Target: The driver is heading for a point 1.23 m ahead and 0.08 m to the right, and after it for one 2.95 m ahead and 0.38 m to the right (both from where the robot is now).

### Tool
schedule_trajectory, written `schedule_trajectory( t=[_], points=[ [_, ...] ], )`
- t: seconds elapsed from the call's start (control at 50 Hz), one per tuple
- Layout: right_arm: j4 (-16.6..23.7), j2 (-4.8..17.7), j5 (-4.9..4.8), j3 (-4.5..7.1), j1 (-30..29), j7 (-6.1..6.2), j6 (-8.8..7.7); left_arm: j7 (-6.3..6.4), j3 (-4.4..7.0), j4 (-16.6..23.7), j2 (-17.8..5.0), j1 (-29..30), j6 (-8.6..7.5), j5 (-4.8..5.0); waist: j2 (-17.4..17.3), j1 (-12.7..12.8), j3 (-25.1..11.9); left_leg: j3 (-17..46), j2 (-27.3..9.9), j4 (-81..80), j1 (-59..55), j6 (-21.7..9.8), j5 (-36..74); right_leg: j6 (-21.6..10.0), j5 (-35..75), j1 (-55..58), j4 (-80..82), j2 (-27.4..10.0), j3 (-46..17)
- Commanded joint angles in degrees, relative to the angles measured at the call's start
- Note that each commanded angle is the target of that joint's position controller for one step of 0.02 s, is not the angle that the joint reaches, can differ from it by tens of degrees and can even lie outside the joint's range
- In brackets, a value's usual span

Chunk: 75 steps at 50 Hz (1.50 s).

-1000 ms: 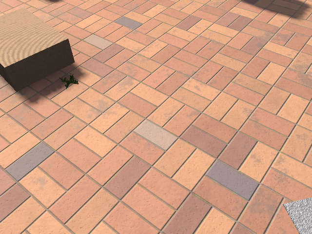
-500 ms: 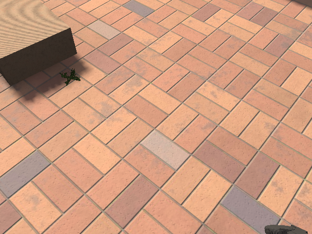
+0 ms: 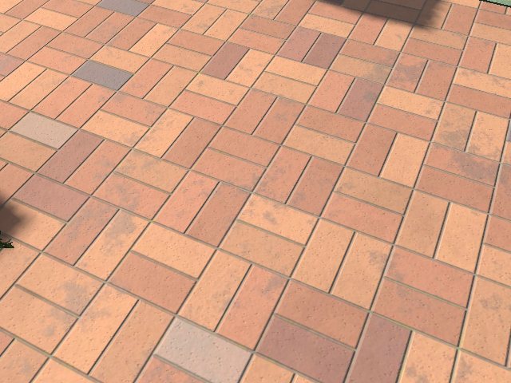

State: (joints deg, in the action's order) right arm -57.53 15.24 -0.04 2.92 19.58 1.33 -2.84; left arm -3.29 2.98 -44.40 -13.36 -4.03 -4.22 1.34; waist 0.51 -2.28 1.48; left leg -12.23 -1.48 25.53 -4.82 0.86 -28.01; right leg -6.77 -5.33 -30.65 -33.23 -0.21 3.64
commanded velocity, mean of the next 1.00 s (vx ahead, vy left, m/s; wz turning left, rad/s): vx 0.50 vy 0.00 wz -0.27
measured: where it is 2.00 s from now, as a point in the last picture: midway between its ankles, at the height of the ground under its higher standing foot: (291, 173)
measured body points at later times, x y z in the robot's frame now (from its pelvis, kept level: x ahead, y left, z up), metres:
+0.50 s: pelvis +0.30 +0.01 +0.01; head +0.33 +0.00 +0.46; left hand +0.39 +0.28 -0.11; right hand +0.46 -0.28 -0.07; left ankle +0.44 +0.09 -0.72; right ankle +0.14 -0.08 -0.71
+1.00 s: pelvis +0.56 -0.08 +0.01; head +0.59 -0.09 +0.46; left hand +0.86 +0.06 -0.05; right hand +0.45 -0.34 -0.12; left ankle +0.44 +0.09 -0.71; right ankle +0.66 -0.22 -0.71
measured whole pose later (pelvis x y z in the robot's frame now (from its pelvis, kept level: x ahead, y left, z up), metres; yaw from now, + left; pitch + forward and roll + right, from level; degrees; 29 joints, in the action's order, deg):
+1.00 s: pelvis +0.56 -0.08 +0.01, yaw -15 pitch +3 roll +2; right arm -52.8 16.3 -1.4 3.0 24.0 -0.2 -3.3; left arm -2.0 1.9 -37.0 -14.0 -1.5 -5.2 0.8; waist 1.3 -6.0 0.6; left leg -0.2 0.9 18.2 -2.6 -0.1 -23.1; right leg -3.6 -2.3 -28.3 -27.4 -1.5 0.6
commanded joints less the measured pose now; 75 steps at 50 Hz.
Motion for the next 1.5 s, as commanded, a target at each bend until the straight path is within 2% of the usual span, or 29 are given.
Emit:
schedule_trajectory(
  t=[0.02,0.04,0.06,0.1,0.18,0.3,0.42,0.46,0.48,0.5,0.52,0.54,0.58,0.62,0.66,0.82,0.92,0.96,1.0,1.02,1.04,1.06,1.08,1.1,1.16,1.28,1.36,1.46,1.5],
  points=[
    [7.6,0.0,1.79,-1.59,4.9,-0.82,-2.16,1.16,6.36,-0.4,-19.8,-20.7,0.12,0.35,14.8,5.3,-19.4,5.8,3.3,50.2,41.0,-0.2,1.1,-17.6,-10.6,52.5,7.9,-17.8,-42.2],
    [8.3,5.7,-0.54,-0.47,-1.0,-1.79,-4.99,1.43,4.9,0.2,-14.7,-22.9,-0.1,-0.29,9.2,9.1,-23.6,17.7,3.7,56.4,48.4,-1.5,-4.1,-17.8,-13.6,56.2,15.5,-19.5,-51.6],
    [10.4,8.3,-2.5,0.29,-6.8,-2.26,-6.49,1.75,4.14,0.3,-11.9,-20.3,-0.42,-0.83,7.3,9.5,-15.3,18.4,0.4,55.4,52.9,-3.2,1.0,-14.3,-8.7,51.1,16.1,-17.4,-42.3],
    [10.6,7.8,-0.91,0.57,-9.1,-1.61,-6.89,1.78,3.14,2.8,-8.7,-11.9,-0.66,-0.91,-2.0,4.7,-7.2,17.6,-3.9,45.3,47.0,-3.2,8.1,-11.2,4.0,33.6,17.4,-12.9,-29.5],
    [11.8,5.9,0.75,1.06,-7.7,-1.26,-3.92,2.57,3.03,4.2,-9.4,-9.8,-0.75,-0.77,-0.3,0.7,-3.7,16.3,-5.1,34.4,39.6,0.4,11.7,-11.2,13.0,19.7,21.2,-9.4,-21.8],
    [16.2,3.4,0.44,0.09,-20.2,-1.45,-3.89,4.06,3.7,3.4,-11.4,-14.9,0.07,-0.21,3.5,5.2,-1.4,14.0,-0.2,8.5,34.6,2.3,34.1,-6.0,5.4,14.8,20.5,-4.2,-16.1],
    [18.0,6.7,-0.02,0.91,-22.5,-2.79,-5.26,4.29,3.32,1.1,-10.2,-18.5,0.47,-0.42,5.7,5.7,-1.0,15.4,-0.3,2.0,34.0,-1.4,29.2,-4.5,4.7,26.2,14.1,-9.9,-22.3],
    [16.5,8.3,0.18,1.85,-16.5,-2.67,-5.72,4.33,3.13,1.4,-10.0,-17.4,0.97,-0.64,6.5,2.3,-3.2,13.1,1.3,-0.7,26.3,-4.0,25.9,-3.1,15.3,28.0,7.8,-8.5,-21.9],
    [15.1,10.4,0.8,2.71,-9.2,-2.42,-5.94,4.16,2.34,2.1,-8.3,-16.7,0.99,-1.04,5.2,-1.0,-9.2,15.7,-2.1,1.0,14.7,-6.8,27.7,-1.5,17.8,25.0,-2.0,-5.5,-19.5],
    [14.2,14.5,1.2,3.77,-0.3,-2.3,-5.84,4.16,1.23,3.0,-5.6,-20.5,0.65,-1.89,-3.7,-2.4,-18.1,29.2,-12.6,3.5,-4.2,-12.5,28.6,1.4,3.3,12.2,-19.4,0.2,-15.1],
    [11.0,15.8,0.34,4.57,4.9,-3.02,-4.9,3.95,0.48,2.5,-3.4,-27.3,-0.08,0.09,-20.3,-0.8,-22.1,53.6,-21.3,-5.4,-16.7,-19.7,12.5,4.8,-27.5,-6.1,-35.3,6.3,-11.8],
    [11.6,10.5,-1.16,3.21,3.9,-3.24,-4.76,4.04,1.42,2.1,-9.0,-22.8,-0.33,1.0,-12.1,-2.7,-15.6,54.9,-20.2,-8.6,-13.2,-17.3,-0.3,4.4,-26.8,-13.1,-40.8,3.0,-15.3],
    [13.3,7.3,-0.29,1.84,-3.9,-3.0,-4.02,4.06,1.75,4.6,-10.3,-12.4,-0.45,-0.14,-3.0,-1.6,-4.0,40.5,-15.9,-10.8,2.3,-14.0,8.0,4.3,-17.1,-13.2,-38.3,-2.0,-11.0],
    [13.3,5.6,0.73,1.17,-6.3,-2.92,-3.92,3.8,1.84,5.1,-8.4,-12.1,-0.52,-0.94,-4.5,1.2,-2.0,33.4,-12.2,-13.3,10.0,-13.4,17.4,4.6,-12.6,-8.3,-32.3,-5.2,-9.9],
    [12.6,5.8,0.29,1.2,-5.5,-2.86,-4.12,3.72,1.48,4.8,-6.4,-13.2,-0.22,-0.75,-6.1,1.9,-2.6,29.0,-10.8,-15.0,11.9,-14.0,23.4,5.2,-11.7,-6.4,-28.6,-5.8,-8.3],
    [9.5,9.3,-1.1,1.87,0.4,-1.75,-2.95,2.92,0.15,8.7,-3.7,0.1,-0.83,-0.71,-4.5,-1.9,0.0,18.0,-8.3,-17.2,11.5,-12.2,31.9,7.0,8.2,-4.6,-3.6,-4.5,-4.4],
    [7.3,10.2,-1.38,1.97,4.1,-1.53,-1.52,1.42,0.3,11.6,-4.8,6.6,-1.45,-0.1,-5.0,-2.9,2.0,19.5,-12.2,-13.8,4.3,-11.3,33.4,5.1,4.8,-4.9,2.8,-2.9,-4.1],
    [7.2,11.3,-1.41,2.31,3.3,-1.23,-0.93,1.12,0.91,11.4,-6.4,4.2,-1.69,-0.24,-5.9,-0.5,0.5,19.3,-13.0,-9.8,2.1,-10.1,41.4,3.4,1.1,-0.1,4.8,-1.6,-3.3],
    [7.7,10.3,-1.29,1.76,2.1,-1.12,-0.62,1.85,3.15,7.8,-10.6,-9.3,-1.79,-0.89,-4.6,6.7,-8.2,16.6,-8.5,6.1,7.9,-7.6,51.5,0.3,3.4,21.9,6.8,-0.9,-2.9],
    [9.8,6.9,0.32,0.39,1.5,-1.12,-0.93,2.65,4.38,6.2,-15.2,-20.4,-1.54,-1.85,2.6,10.6,-17.6,14.2,-4.4,24.7,20.9,-5.4,33.5,-3.7,6.1,40.3,4.4,-13.1,-15.7],
    [9.9,1.0,-0.6,-1.28,9.3,-1.44,-2.03,2.27,4.6,5.2,-17.4,-21.4,-1.09,-1.91,17.2,6.6,-24.3,15.0,3.9,41.8,41.3,-2.8,-4.8,-11.2,-5.2,55.2,10.4,-24.8,-39.8],
    [9.1,7.8,-2.01,0.4,5.5,-1.57,-2.57,2.35,3.29,5.6,-11.7,-21.3,-0.98,-1.58,9.7,9.1,-20.0,20.7,1.2,47.6,46.7,-3.1,-4.9,-8.9,-12.5,50.9,13.7,-23.1,-40.3],
    [10.8,9.8,-2.83,1.2,0.5,-1.65,-2.79,2.5,2.55,5.6,-10.0,-17.7,-1.11,-1.3,7.3,8.4,-11.9,19.8,-1.0,47.7,48.9,-3.4,0.7,-6.6,-10.4,43.4,15.2,-21.2,-31.4],
    [11.1,8.9,-2.44,1.19,-1.7,-1.41,-2.6,2.38,2.07,5.6,-8.8,-13.8,-1.28,-1.46,3.9,6.4,-7.8,18.5,-3.4,45.5,46.6,-3.0,5.5,-5.5,-5.8,35.7,17.3,-18.8,-25.3],
    [10.4,5.9,-1.89,1.5,0.1,-1.27,-0.51,1.98,1.72,4.7,-6.2,-8.5,-2.51,-2.04,5.3,2.0,-3.2,18.5,-6.2,41.2,39.6,-1.9,12.2,-4.5,0.5,23.7,23.4,-14.7,-14.2],
    [12.9,3.9,-1.37,1.63,-5.6,-1.6,0.71,3.17,2.71,1.2,-8.2,-9.6,-3.01,-2.41,2.6,1.9,0.5,19.5,-6.1,30.3,45.3,-0.4,25.4,-4.1,9.3,23.8,26.5,-13.9,-2.1],
    [15.6,2.5,-1.04,0.84,-13.4,-3.06,0.25,3.93,3.19,-0.3,-10.1,-11.6,-2.24,-1.87,1.4,4.8,2.8,14.8,-5.4,18.4,44.2,-1.2,32.5,-2.7,10.0,26.3,26.8,-13.8,3.7],
    [20.3,2.6,-1.24,0.63,-20.1,-4.71,0.26,4.24,3.95,-2.6,-11.9,-15.3,-0.11,-0.6,1.6,6.5,4.4,10.6,-3.8,11.8,46.7,-4.0,25.2,-1.7,17.8,36.4,21.9,-16.8,6.6],
    [21.1,4.1,-1.33,1.43,-18.3,-5.09,0.48,4.58,4.33,-2.3,-13.4,-14.0,0.69,-0.29,3.7,4.2,1.7,7.2,-0.5,11.3,40.8,-6.1,19.5,-0.3,35.5,38.0,15.4,-16.9,8.3]
  ],
)
Keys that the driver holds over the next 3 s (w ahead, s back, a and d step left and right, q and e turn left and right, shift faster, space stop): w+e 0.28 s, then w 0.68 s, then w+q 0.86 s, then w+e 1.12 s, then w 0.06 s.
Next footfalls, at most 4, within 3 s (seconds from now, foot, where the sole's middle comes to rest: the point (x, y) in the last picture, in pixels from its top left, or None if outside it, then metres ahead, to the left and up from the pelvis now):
0.48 left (234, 375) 0.48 0.08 -0.75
1.00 right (345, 290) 0.70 -0.23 -0.75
1.56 left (265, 203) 1.01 -0.03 -0.75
2.08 right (303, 130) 1.33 -0.18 -0.75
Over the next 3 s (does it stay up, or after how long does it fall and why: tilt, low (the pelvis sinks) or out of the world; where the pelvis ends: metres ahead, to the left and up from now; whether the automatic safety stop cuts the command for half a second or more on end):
stays up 1.64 -0.11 0.02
